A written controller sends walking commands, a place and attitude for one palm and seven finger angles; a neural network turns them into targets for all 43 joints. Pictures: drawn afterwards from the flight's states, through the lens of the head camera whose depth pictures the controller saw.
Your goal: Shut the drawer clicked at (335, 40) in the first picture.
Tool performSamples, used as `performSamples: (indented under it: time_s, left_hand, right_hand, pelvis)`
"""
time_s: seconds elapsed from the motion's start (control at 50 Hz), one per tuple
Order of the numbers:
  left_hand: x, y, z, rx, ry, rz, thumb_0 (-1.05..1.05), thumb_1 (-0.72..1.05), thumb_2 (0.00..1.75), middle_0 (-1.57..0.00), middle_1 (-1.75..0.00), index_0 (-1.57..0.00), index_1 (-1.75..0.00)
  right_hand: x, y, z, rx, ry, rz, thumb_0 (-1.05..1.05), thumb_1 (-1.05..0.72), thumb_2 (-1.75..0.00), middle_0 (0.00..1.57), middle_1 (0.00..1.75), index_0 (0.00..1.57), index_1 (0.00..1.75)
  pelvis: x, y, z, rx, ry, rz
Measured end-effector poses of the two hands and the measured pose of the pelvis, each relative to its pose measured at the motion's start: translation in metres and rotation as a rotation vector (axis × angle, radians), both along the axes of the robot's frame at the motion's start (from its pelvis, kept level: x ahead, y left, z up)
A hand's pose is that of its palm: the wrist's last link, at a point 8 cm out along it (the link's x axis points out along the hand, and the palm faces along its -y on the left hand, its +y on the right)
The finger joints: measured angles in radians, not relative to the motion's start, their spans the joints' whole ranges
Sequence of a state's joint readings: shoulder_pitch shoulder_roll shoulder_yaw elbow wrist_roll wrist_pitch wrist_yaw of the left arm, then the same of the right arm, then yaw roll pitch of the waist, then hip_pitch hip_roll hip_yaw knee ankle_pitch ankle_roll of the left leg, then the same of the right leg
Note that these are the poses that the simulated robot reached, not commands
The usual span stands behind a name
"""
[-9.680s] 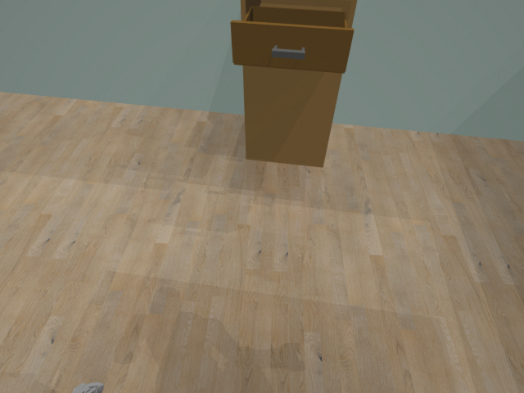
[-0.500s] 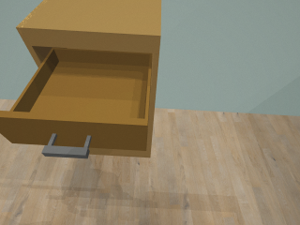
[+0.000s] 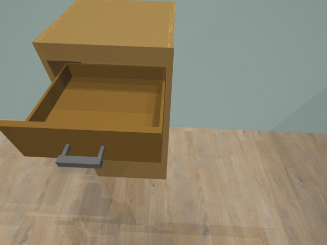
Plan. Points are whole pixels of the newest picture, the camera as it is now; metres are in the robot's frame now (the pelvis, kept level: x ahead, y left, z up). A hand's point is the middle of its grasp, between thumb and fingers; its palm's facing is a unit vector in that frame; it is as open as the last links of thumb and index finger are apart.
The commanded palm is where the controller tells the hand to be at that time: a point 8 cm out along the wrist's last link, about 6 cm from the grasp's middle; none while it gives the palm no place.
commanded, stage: come to a stop and stand still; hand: left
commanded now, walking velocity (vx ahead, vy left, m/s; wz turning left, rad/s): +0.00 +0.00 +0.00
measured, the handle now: (82, 155) +0.32 +0.24 +0.03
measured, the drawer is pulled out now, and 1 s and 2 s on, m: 0.30 0.30 0.30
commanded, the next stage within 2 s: look again from close up in 0.48 s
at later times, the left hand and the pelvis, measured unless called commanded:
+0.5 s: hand out of the picture +0.00 +0.20 -0.17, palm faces -0.02 -0.97 -0.23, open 7.3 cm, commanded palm none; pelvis -0.02 +0.02 +0.01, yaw -1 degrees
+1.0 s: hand out of the picture -0.01 +0.18 -0.17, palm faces -0.02 -0.98 -0.20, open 7.3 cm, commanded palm none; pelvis -0.02 +0.01 +0.01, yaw -2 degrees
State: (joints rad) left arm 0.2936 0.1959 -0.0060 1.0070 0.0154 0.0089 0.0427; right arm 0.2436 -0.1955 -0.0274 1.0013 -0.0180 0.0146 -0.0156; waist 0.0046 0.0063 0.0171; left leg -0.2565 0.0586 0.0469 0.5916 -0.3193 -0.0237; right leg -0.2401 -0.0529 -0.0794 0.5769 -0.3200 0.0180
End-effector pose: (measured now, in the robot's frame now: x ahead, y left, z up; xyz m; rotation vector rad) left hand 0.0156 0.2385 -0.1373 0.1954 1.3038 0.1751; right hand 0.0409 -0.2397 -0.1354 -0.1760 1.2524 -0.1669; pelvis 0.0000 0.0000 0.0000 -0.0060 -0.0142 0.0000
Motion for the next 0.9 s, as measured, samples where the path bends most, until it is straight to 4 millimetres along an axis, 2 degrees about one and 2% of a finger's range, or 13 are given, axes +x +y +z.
performSamples:
  time_s: [0.12, 0.22, 0.52, 0.7, 0.9]
  left_hand:
    - [0.013, 0.011, 0.003, 0.006, -0.049, -0.020, 0.01, 0.91, 0.90, -0.20, -0.30, -0.20, -0.30]
    - [0.013, 0.015, 0.005, 0.004, -0.053, -0.036, 0.01, 0.91, 0.90, -0.20, -0.30, -0.20, -0.30]
    - [-0.020, 0.011, 0.003, -0.018, 0.050, -0.031, 0.01, 0.91, 0.90, -0.20, -0.30, -0.20, -0.30]
    - [-0.033, 0.000, 0.003, -0.032, 0.094, -0.016, 0.01, 0.91, 0.90, -0.20, -0.30, -0.20, -0.30]
    - [-0.029, -0.012, 0.002, -0.042, 0.086, -0.017, 0.00, 0.91, 0.90, -0.20, -0.30, -0.20, -0.30]
  right_hand:
    - [-0.011, 0.016, -0.001, 0.020, 0.009, -0.002, 0.01, -0.91, -0.90, 0.20, 0.29, 0.20, 0.30]
    - [-0.023, 0.021, 0.000, 0.025, 0.027, -0.012, 0.01, -0.92, -0.90, 0.20, 0.29, 0.20, 0.30]
    - [-0.058, 0.033, -0.003, 0.053, 0.119, -0.046, 0.01, -0.91, -0.90, 0.20, 0.29, 0.20, 0.30]
    - [-0.063, 0.035, -0.005, 0.067, 0.141, -0.057, 0.01, -0.91, -0.90, 0.20, 0.29, 0.20, 0.30]
    - [-0.061, 0.030, -0.006, 0.068, 0.137, -0.068, 0.01, -0.91, -0.90, 0.20, 0.29, 0.20, 0.30]
  pelvis:
    - [-0.009, 0.008, 0.001, -0.001, -0.012, -0.006]
    - [-0.014, 0.013, 0.003, 0.002, -0.010, -0.013]
    - [-0.020, 0.018, 0.007, 0.009, -0.008, -0.026]
    - [-0.018, 0.015, 0.007, 0.012, -0.006, -0.032]
    - [-0.016, 0.010, 0.008, 0.015, -0.012, -0.040]
